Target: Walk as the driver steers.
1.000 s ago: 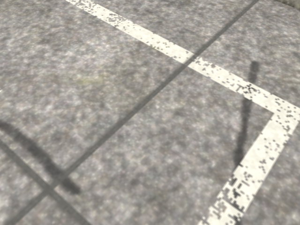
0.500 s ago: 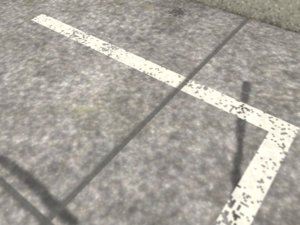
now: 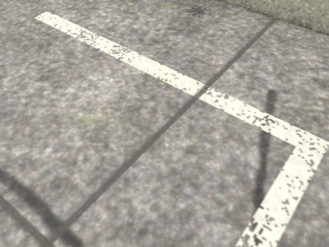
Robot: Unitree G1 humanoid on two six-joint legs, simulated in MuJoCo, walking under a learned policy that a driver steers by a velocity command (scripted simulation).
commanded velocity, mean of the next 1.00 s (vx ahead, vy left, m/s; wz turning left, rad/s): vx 0.02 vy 0.00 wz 0.00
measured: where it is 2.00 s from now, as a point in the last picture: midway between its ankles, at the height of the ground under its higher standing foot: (149, 241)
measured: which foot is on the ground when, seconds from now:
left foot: down 0.00-0.94, up 0.96-1.00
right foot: down 0.00-1.00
